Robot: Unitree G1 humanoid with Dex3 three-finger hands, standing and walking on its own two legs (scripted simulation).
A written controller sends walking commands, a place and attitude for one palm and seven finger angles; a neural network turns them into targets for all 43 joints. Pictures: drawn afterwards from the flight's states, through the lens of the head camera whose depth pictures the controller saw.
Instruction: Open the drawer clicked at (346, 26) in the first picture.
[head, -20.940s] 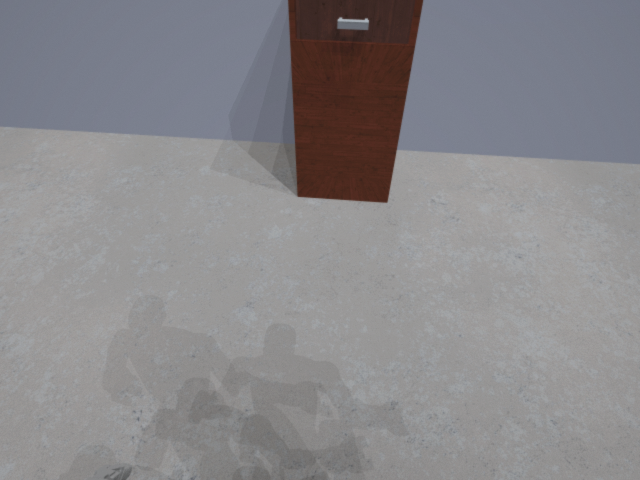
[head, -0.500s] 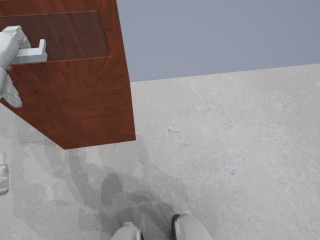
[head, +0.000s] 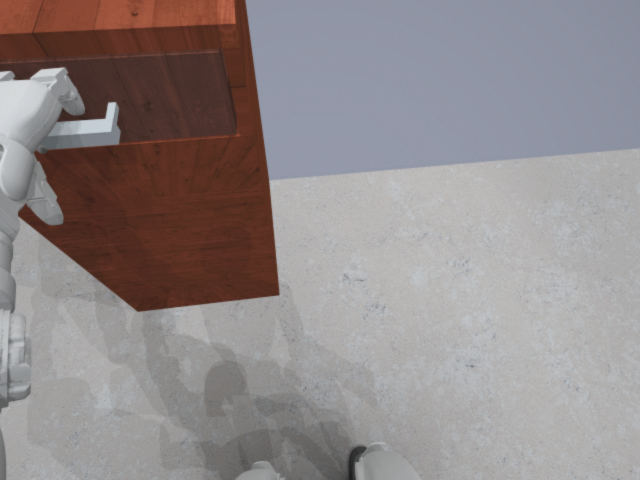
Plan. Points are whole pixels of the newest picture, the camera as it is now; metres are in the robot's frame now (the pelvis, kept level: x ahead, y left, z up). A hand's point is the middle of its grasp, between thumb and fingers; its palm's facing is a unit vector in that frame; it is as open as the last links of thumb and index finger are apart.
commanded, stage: lift the fingers back up to retry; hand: left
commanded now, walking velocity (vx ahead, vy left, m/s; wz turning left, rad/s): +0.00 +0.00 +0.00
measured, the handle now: (76, 123) +0.55 +0.30 +0.07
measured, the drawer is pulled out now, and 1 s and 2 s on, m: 0.00 0.00 0.00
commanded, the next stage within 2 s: re-aim the fingers above the handle in 0.40 s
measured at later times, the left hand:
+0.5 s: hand (29, 137) +0.49 +0.31 +0.11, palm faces -0.11 -0.03 -0.99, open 13.8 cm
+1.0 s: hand (42, 129) +0.50 +0.30 +0.12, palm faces -0.08 -0.01 -1.00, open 13.8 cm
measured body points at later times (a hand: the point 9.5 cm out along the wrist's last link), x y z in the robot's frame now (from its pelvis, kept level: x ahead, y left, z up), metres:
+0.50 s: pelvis +0.02 +0.00 +0.01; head +0.12 +0.01 +0.45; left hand +0.49 +0.31 +0.16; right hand +0.05 -0.28 -0.11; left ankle -0.04 +0.09 -0.70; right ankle +0.02 -0.14 -0.70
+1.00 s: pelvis +0.01 -0.01 +0.02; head +0.11 -0.01 +0.45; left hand +0.49 +0.29 +0.17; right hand +0.03 -0.28 -0.11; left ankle -0.04 +0.08 -0.70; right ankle +0.02 -0.14 -0.70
